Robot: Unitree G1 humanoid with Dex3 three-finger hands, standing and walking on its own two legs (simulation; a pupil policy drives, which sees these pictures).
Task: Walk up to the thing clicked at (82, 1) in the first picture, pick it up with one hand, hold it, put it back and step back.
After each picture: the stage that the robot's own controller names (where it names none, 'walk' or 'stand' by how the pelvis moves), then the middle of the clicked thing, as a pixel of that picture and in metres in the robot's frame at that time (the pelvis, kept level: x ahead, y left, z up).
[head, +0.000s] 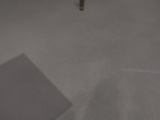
stand; (81, 1) +2.22 -0.04 -0.65
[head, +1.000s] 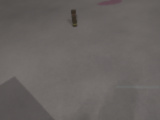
walk; (74, 18) +2.08 +0.18 -0.64
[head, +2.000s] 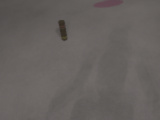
walk; (63, 30) +1.48 +0.30 -0.65
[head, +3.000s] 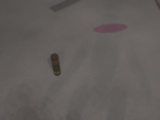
walk; (55, 65) +0.99 +0.28 -0.65
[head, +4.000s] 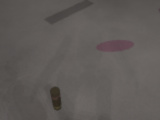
walk; (56, 99) +0.63 +0.17 -0.63
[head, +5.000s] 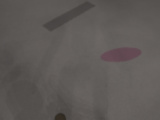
stand; out of the picture +0.41 +0.13 -0.63
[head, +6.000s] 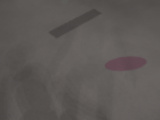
stand; out of the picture +0.38 +0.14 -0.65
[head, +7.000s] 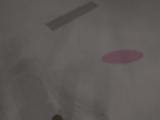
stand; out of the picture +0.40 +0.14 -0.65
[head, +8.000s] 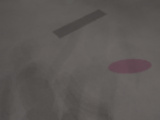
stand; out of the picture +0.37 +0.13 -0.64
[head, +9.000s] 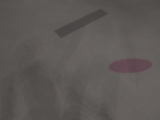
stand; out of the picture +0.37 +0.14 -0.66
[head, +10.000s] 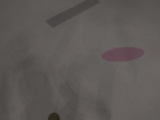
stand; out of the picture +0.40 +0.17 -0.64
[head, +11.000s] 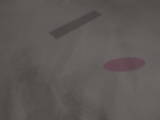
stand; out of the picture +0.40 +0.17 -0.66
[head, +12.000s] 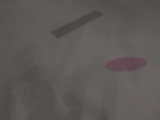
stand; out of the picture +0.41 +0.17 -0.66
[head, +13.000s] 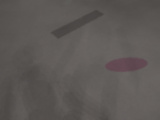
stand; out of the picture +0.40 +0.16 -0.66
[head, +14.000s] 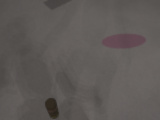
go down; (52, 109) +0.43 +0.16 -0.60
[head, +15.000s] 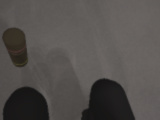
go down; (17, 50) +0.49 +0.19 -0.24
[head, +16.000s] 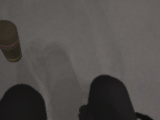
close in; (10, 45) +0.49 +0.20 -0.22
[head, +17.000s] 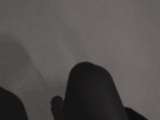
close; out of the picture +0.48 +0.24 -0.16
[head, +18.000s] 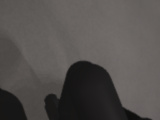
lift; out of the picture +0.47 +0.25 -0.16
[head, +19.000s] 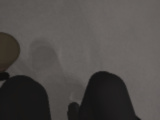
lift; out of the picture +0.37 +0.22 -0.10
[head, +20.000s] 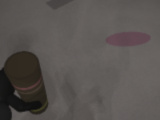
lift; (31, 89) +0.31 +0.15 +0.06
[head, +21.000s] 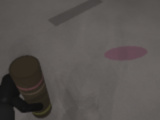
hold; (35, 92) +0.31 +0.15 +0.05
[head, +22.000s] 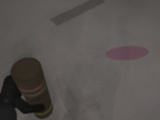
hold; (36, 93) +0.31 +0.15 +0.05
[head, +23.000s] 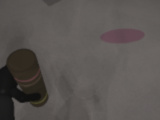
crouch; (32, 83) +0.35 +0.15 +0.01
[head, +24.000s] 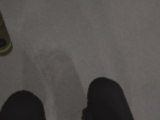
lower; out of the picture +0.49 +0.19 -0.02
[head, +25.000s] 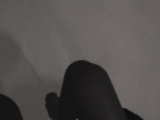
lower; out of the picture +0.47 +0.26 -0.16
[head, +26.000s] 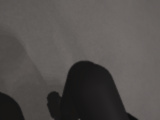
lower; out of the picture +0.46 +0.25 -0.16
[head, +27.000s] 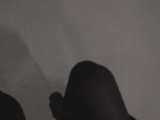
lower; out of the picture +0.46 +0.26 -0.16
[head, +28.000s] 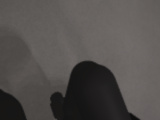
lower; out of the picture +0.44 +0.25 -0.16
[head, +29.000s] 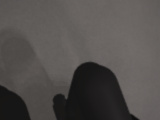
open; out of the picture +0.45 +0.23 -0.17
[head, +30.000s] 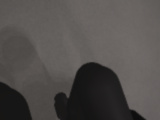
stand; out of the picture +0.45 +0.23 -0.17
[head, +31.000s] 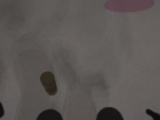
walk; (49, 84) +0.45 +0.15 -0.44
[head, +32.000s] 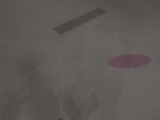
stand; out of the picture +0.41 +0.13 -0.60
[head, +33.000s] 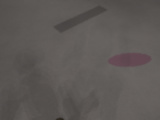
stand; out of the picture +0.41 +0.13 -0.60
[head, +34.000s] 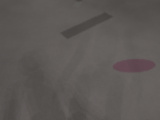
stand; out of the picture +0.42 +0.12 -0.65
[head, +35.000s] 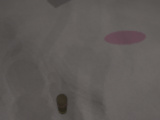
walk; (62, 104) +0.45 +0.09 -0.64
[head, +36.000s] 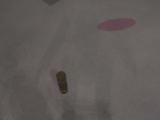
walk; (62, 83) +0.66 +0.15 -0.63
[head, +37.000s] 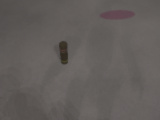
walk; (63, 53) +0.99 +0.15 -0.63
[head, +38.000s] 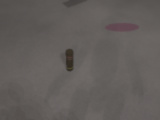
stand; (69, 60) +1.04 +0.11 -0.65
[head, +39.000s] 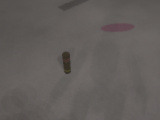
stand; (66, 63) +1.04 +0.14 -0.66
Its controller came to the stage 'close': yes
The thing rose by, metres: 0.70
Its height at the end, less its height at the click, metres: +0.00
